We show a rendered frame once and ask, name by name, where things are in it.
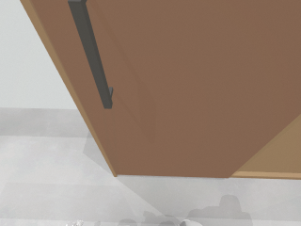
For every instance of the handle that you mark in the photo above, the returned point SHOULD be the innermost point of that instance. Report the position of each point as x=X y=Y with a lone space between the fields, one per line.
x=83 y=24

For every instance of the wardrobe door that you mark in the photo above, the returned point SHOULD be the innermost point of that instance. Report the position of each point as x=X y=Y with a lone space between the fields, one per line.
x=281 y=154
x=199 y=86

